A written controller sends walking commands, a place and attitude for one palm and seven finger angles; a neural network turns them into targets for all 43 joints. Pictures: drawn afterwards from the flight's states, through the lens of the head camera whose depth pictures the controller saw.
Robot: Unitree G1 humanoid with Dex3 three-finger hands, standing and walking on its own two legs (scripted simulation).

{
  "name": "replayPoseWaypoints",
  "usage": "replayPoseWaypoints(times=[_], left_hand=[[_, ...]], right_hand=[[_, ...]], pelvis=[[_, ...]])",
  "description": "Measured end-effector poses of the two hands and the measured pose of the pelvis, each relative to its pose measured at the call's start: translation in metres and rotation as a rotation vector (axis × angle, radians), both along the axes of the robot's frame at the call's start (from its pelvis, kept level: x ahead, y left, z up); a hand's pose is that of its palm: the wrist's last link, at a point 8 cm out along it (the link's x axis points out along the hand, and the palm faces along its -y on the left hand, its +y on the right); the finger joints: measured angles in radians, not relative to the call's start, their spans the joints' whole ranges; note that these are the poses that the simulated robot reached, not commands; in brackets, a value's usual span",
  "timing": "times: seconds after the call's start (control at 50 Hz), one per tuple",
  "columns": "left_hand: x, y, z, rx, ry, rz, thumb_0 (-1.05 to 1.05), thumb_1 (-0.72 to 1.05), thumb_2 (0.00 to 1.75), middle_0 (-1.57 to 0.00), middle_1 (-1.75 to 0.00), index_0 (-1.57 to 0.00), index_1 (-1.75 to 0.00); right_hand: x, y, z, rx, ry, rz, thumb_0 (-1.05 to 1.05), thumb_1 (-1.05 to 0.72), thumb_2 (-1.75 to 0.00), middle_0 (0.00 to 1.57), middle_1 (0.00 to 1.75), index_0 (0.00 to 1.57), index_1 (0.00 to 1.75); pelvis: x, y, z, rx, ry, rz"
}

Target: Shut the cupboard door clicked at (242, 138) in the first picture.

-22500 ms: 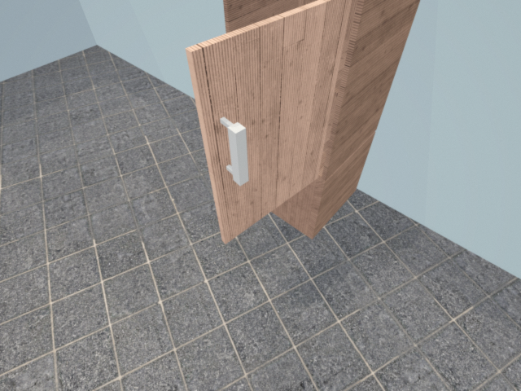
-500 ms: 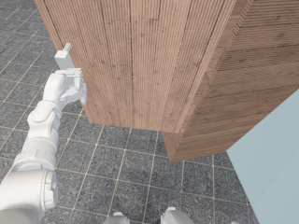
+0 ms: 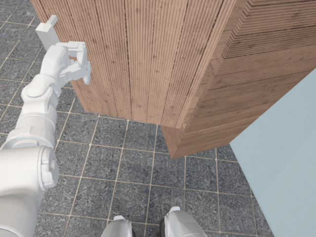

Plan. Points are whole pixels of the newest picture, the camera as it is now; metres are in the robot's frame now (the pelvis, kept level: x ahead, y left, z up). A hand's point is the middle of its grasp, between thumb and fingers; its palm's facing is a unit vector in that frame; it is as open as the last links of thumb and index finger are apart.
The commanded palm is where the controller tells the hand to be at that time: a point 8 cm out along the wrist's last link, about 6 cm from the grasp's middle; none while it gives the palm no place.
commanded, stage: push the door shut along its arc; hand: left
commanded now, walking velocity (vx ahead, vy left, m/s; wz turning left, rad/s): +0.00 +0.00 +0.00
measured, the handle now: (60, 48) +0.58 +0.19 +0.09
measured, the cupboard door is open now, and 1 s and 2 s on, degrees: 64 55 55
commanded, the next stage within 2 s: pull the fist back off the door in 0.54 s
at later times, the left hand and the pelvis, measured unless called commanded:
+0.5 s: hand (100, 53) +0.55 +0.09 +0.10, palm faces -0.40 -0.92 -0.01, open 3.1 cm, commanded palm +0.56 +0.13 +0.09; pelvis +0.01 -0.01 -0.01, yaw -1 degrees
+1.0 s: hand (113, 57) +0.55 +0.06 +0.08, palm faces +0.04 -1.00 -0.07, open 3.1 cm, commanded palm +0.52 +0.12 +0.09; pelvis +0.01 -0.02 -0.01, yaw -1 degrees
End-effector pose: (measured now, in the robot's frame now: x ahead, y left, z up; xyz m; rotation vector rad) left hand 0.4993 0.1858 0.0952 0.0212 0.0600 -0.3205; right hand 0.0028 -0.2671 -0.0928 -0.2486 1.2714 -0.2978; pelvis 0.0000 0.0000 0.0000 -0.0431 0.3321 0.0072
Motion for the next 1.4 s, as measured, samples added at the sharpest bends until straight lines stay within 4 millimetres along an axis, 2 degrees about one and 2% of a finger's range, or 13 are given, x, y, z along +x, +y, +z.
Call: replayPoseWaypoints(times=[0.32,0.54,0.66,0.76,0.86,0.92,0.98,1.08,1.2,1.24,1.34,1.4], left_hand=[[0.042,-0.030,0.004,-0.001,0.000,-0.076,0.02,0.91,0.91,-1.30,-1.50,-1.30,-1.50],[0.054,-0.037,0.005,0.015,0.033,-0.097,0.01,0.93,0.94,-1.30,-1.50,-1.30,-1.50],[0.059,-0.049,0.006,0.021,0.020,-0.133,0.03,0.96,0.96,-1.30,-1.50,-1.30,-1.50],[0.064,-0.049,-0.006,-0.142,0.066,0.166,0.03,0.90,0.93,-1.30,-1.50,-1.30,-1.50],[0.051,-0.051,-0.009,-0.053,-0.038,0.411,0.02,0.90,0.91,-1.30,-1.50,-1.29,-1.50],[0.039,-0.058,-0.007,0.024,-0.094,0.412,0.02,0.90,0.91,-1.30,-1.50,-1.29,-1.50],[0.030,-0.068,-0.009,0.056,-0.052,0.366,0.02,0.90,0.91,-1.30,-1.50,-1.30,-1.50],[0.022,-0.071,-0.005,-0.022,0.018,0.384,0.02,0.90,0.90,-1.30,-1.50,-1.30,-1.50],[0.006,-0.059,0.015,0.012,-0.115,0.383,0.02,0.90,0.90,-1.30,-1.50,-1.30,-1.50],[-0.004,-0.057,0.011,0.036,-0.101,0.364,0.02,0.90,0.90,-1.30,-1.50,-1.30,-1.50],[-0.034,-0.056,-0.017,0.006,0.005,0.358,0.02,0.90,0.90,-1.30,-1.50,-1.30,-1.50],[-0.046,-0.061,-0.022,-0.031,-0.021,0.371,0.02,0.90,0.90,-1.30,-1.50,-1.30,-1.50]], right_hand=[[-0.029,-0.004,-0.004,-0.014,0.083,-0.061,0.00,-0.90,-0.89,0.20,0.30,0.21,0.30],[-0.024,-0.007,-0.009,-0.012,0.096,-0.048,0.00,-0.90,-0.89,0.20,0.30,0.21,0.30],[-0.020,-0.014,-0.012,-0.031,0.100,-0.031,0.00,-0.90,-0.89,0.20,0.30,0.21,0.30],[-0.018,-0.010,-0.014,0.010,0.092,-0.011,0.00,-0.90,-0.89,0.20,0.30,0.20,0.30],[-0.020,0.004,-0.018,0.101,0.092,0.022,0.00,-0.91,-0.89,0.20,0.30,0.20,0.30],[-0.023,0.011,-0.021,0.151,0.106,0.012,0.00,-0.91,-0.89,0.20,0.30,0.20,0.30],[-0.027,0.014,-0.020,0.174,0.115,-0.013,0.00,-0.90,-0.89,0.20,0.30,0.21,0.30],[-0.029,0.007,-0.010,0.152,0.087,-0.041,0.00,-0.90,-0.89,0.20,0.30,0.21,0.30],[-0.025,-0.009,-0.004,0.128,0.056,-0.027,0.00,-0.90,-0.89,0.20,0.30,0.20,0.30],[-0.022,-0.013,-0.004,0.126,0.055,-0.020,0.00,-0.91,-0.89,0.20,0.30,0.20,0.30],[-0.005,-0.022,-0.001,0.107,0.029,0.008,0.00,-0.91,-0.89,0.20,0.30,0.20,0.30],[0.011,-0.026,0.000,0.086,-0.011,0.032,0.00,-0.91,-0.89,0.20,0.30,0.20,0.30]], pelvis=[[0.005,-0.006,-0.009,-0.004,0.061,-0.019],[0.007,-0.011,-0.012,-0.008,0.075,-0.009],[0.006,-0.013,-0.017,-0.011,0.093,-0.002],[0.007,-0.013,-0.018,-0.010,0.114,-0.004],[0.010,-0.015,-0.016,-0.001,0.117,-0.015],[0.011,-0.018,-0.013,0.005,0.095,-0.017],[0.012,-0.021,-0.007,0.009,0.067,-0.014],[0.012,-0.025,0.002,0.016,0.030,-0.020],[0.012,-0.028,0.006,0.026,0.005,-0.027],[0.011,-0.028,0.008,0.028,-0.006,-0.025],[0.008,-0.028,0.012,0.029,-0.035,-0.012],[0.006,-0.028,0.011,0.028,-0.044,-0.007]])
